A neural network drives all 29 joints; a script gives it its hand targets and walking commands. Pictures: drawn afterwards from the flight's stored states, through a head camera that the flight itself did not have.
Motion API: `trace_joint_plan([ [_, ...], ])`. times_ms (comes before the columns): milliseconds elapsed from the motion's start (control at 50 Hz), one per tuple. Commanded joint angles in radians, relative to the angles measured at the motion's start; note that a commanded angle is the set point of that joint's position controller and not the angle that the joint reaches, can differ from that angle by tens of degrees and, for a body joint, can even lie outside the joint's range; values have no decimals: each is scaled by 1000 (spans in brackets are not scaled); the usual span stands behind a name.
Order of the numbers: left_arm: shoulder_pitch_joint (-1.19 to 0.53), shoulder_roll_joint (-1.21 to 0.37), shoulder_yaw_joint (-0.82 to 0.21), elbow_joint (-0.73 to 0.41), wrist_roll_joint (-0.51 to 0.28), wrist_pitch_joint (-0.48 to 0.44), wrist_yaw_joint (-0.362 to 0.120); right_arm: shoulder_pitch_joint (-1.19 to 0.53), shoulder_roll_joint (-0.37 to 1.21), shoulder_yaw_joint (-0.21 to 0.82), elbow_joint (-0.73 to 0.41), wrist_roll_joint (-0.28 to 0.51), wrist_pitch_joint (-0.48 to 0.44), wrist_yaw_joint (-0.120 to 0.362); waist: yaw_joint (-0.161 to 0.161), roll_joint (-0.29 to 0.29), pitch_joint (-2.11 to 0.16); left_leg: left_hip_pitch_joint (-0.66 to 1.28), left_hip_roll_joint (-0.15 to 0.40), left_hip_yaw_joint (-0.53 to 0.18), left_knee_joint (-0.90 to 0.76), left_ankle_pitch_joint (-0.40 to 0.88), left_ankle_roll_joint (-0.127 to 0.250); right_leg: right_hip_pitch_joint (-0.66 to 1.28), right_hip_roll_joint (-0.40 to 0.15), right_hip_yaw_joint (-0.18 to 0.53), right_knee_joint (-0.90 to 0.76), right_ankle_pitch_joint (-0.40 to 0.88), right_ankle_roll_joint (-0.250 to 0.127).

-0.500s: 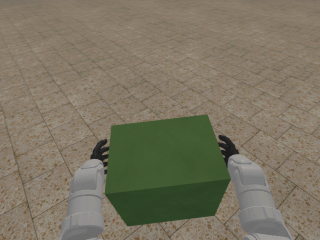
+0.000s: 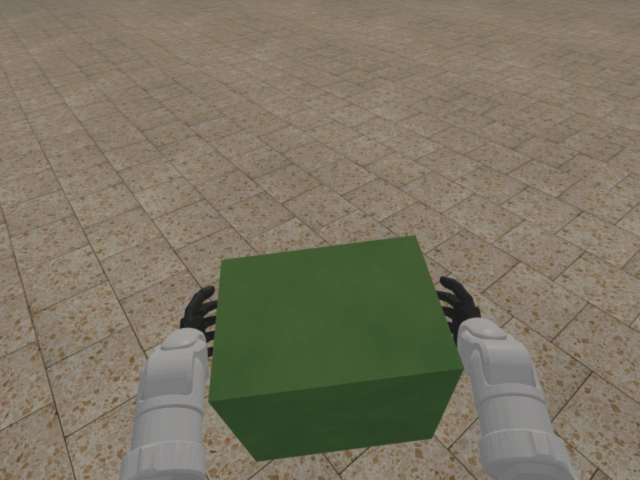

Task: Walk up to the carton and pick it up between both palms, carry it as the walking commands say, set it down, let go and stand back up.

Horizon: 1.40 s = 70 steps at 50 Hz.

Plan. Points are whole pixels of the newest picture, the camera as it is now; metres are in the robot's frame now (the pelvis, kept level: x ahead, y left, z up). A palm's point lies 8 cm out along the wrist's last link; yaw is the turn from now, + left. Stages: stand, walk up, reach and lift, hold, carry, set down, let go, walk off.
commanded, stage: hold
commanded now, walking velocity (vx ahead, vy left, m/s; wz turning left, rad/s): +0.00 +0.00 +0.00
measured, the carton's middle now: (332, 354) +0.29 +0.00 -0.01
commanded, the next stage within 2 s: carry in 0.34 s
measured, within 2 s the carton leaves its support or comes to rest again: neither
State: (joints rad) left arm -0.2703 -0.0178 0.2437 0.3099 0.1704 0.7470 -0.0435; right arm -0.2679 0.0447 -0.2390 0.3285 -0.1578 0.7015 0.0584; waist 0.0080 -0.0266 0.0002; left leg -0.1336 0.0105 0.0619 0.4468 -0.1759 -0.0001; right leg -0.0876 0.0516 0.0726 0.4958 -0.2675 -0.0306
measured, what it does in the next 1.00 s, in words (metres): steps to the left: right foot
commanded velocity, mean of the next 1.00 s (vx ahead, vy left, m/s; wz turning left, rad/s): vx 0.00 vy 0.14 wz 0.00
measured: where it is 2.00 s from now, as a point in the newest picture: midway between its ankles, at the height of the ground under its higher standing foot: outside the picture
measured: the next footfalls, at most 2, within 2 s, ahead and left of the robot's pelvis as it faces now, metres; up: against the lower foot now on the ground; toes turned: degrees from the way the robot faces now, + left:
right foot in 0.92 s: +0.05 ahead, -0.05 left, +0.00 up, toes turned +3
left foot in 1.06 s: +0.03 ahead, +0.17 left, +0.00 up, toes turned +8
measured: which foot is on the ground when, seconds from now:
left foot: down 0.00-0.96, up 0.98-1.00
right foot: down 0.00-0.64, up 0.66-0.90, down 0.92-1.00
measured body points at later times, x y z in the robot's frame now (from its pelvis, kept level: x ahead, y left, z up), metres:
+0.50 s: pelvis -0.01 +0.01 -0.01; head -0.06 +0.02 +0.44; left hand +0.29 +0.20 +0.04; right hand +0.30 -0.16 +0.06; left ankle +0.03 +0.11 -0.72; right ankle +0.01 -0.10 -0.74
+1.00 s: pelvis -0.03 +0.10 -0.02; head -0.07 +0.11 +0.43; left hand +0.21 +0.30 +0.07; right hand +0.24 -0.05 +0.08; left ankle +0.00 +0.14 -0.73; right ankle +0.01 -0.05 -0.74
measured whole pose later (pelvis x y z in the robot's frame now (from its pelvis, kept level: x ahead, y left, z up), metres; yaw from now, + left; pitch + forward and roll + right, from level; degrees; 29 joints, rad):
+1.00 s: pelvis -0.03 +0.10 -0.02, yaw +5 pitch +1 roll -2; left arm -0.09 -0.09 0.20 -0.39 0.03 1.21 0.04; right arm -0.06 0.12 -0.24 -0.44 -0.02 1.19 -0.04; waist 0.00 0.02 -0.12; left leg -0.43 -0.07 0.06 0.74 -0.33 0.11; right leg -0.36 -0.03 -0.03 0.64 -0.29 0.04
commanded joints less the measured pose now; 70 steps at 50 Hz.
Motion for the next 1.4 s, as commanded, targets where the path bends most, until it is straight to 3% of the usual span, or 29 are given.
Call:
trace_joint_plan([
  [0,-587,-990,-640,-240,-293,-33,-239,-571,902,610,-236,209,-27,206,-46,4,-312,256,-85,-128,-44,217,14,-104,-15,44,-193,223,12],
  [300,-617,-975,-632,-209,-279,-42,-245,-587,906,598,-198,206,-38,210,-38,-5,-261,265,-89,-119,-42,112,18,-185,-28,45,-214,83,-7],
  [320,-533,-957,-638,-171,-258,-15,-249,-604,905,648,-301,225,-1,204,-19,49,-454,55,139,-159,71,230,28,-54,-174,23,-53,117,10],
  [360,-588,-1002,-671,-221,-289,0,-240,-655,937,682,-343,259,25,197,-4,13,-369,-159,85,-145,154,46,17,-61,-233,124,-95,-9,-18],
  [420,-649,-1034,-732,-374,-344,39,-214,-666,968,726,-405,302,84,184,9,-123,-348,-334,14,-61,425,-227,-8,-59,-408,301,-165,30,-134],
  [480,-696,-1041,-812,-575,-394,103,-172,-654,986,763,-503,357,161,165,-1,-106,-377,-392,42,-91,463,-290,6,-86,-436,288,-118,85,-166],
  [520,-627,-1046,-875,-728,-436,168,-132,-573,956,793,-654,406,217,136,-15,-93,-417,-350,56,-89,309,-282,20,-92,-400,194,-19,243,-128],
  [560,-533,-1028,-877,-805,-456,240,-91,-482,943,797,-756,436,283,101,-34,-72,-495,-191,47,-83,35,-84,35,-109,-305,70,131,311,-58],
  [580,-445,-999,-852,-781,-436,276,-76,-418,911,786,-757,422,316,89,-30,15,-546,-49,91,-160,13,218,55,-179,-218,-10,240,259,-10],
  [620,-359,-958,-839,-809,-434,337,-41,-317,848,775,-811,407,368,53,-20,307,-599,213,297,-364,117,1041,139,-460,-74,-148,384,-270,80],
  [640,-333,-912,-828,-810,-438,365,-26,-279,812,769,-824,395,396,38,-27,291,-600,234,307,-382,132,1062,174,-507,-50,-153,376,-364,82],
  [680,-344,-903,-839,-881,-466,388,-16,-256,823,769,-885,398,424,19,-26,229,-602,242,297,-376,139,969,201,-529,-53,-153,364,-342,65],
  [780,-382,-937,-880,-996,-516,420,5,-237,831,750,-981,409,455,-9,-8,249,-556,54,220,-299,83,664,169,-389,-47,-180,282,-208,41],
  [840,-325,-907,-855,-973,-487,439,19,-233,790,757,-989,410,471,-18,12,191,-542,-49,183,-239,83,499,131,-230,-70,-182,91,-54,29],
  [880,-281,-877,-838,-963,-464,445,27,-220,763,760,-978,409,479,-20,26,149,-566,-185,129,-199,110,365,71,-49,-163,-74,4,9,-6],
  [900,-268,-875,-831,-955,-455,447,27,-231,767,768,-983,414,483,-19,35,77,-547,-292,83,-157,146,259,35,21,-255,34,-35,42,-40],
  [920,-271,-853,-823,-945,-446,449,30,-238,760,775,-985,415,488,-20,24,-108,-487,-395,20,-93,266,39,13,8,-425,233,-67,204,-93],
  [940,-281,-849,-823,-934,-442,452,31,-240,751,773,-986,409,496,-18,13,-245,-444,-445,14,-70,423,-268,11,-52,-552,326,-66,331,-177],
  [960,-246,-846,-814,-904,-428,461,32,-226,749,764,-956,408,498,-20,7,-207,-415,-415,60,-117,459,-335,26,-142,-569,315,-84,317,-184],
  [1000,-254,-831,-805,-872,-416,469,29,-216,748,750,-902,401,499,-16,-19,-149,-378,-225,83,-148,262,-291,61,-349,-470,181,-74,-24,-87],
  [1020,-290,-835,-809,-877,-415,468,31,-221,765,752,-878,404,499,-12,-36,-86,-361,-111,79,-170,98,-237,79,-428,-345,59,16,-157,-16],
  [1060,-285,-836,-810,-885,-415,470,37,-217,748,756,-880,402,500,-13,-19,284,-372,-4,256,-433,-105,140,120,-572,-72,-195,375,-256,67],
  [1080,-299,-825,-808,-879,-418,470,39,-205,746,748,-857,396,503,-12,-6,249,-373,-2,271,-385,-63,307,155,-560,-80,-180,454,-320,62],
  [1100,-302,-824,-811,-872,-418,469,37,-213,742,745,-857,395,506,-7,-4,209,-382,-46,271,-373,-79,234,154,-535,-90,-163,508,-324,59],
  [1160,-325,-860,-818,-868,-441,460,25,-212,775,732,-877,390,497,-8,3,123,-364,-85,221,-298,-126,70,113,-515,-98,-157,536,-262,44],
  [1260,-322,-851,-833,-857,-442,458,29,-204,762,712,-857,381,492,-5,13,186,-374,-96,186,-255,-220,-56,17,-411,-78,-190,438,-216,40],
  [1340,-268,-815,-824,-842,-420,459,30,-201,743,719,-849,373,494,-8,46,239,-390,-184,98,-78,-234,170,-203,-74,-55,-303,-27,-242,5],
  [1360,-229,-803,-812,-824,-410,457,30,-205,727,731,-849,370,495,-13,73,180,-404,-277,36,15,-138,228,-283,114,-75,-303,-225,-184,-17],
  [1380,-245,-805,-798,-829,-419,447,27,-221,728,745,-859,373,492,-16,73,-142,-427,-340,-31,47,239,-50,-252,149,-299,-7,-279,-132,-80],
])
